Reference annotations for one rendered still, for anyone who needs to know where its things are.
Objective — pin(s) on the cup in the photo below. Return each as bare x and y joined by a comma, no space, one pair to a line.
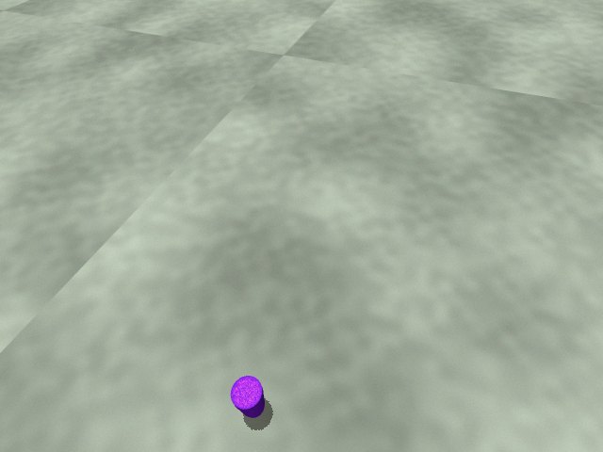
248,396

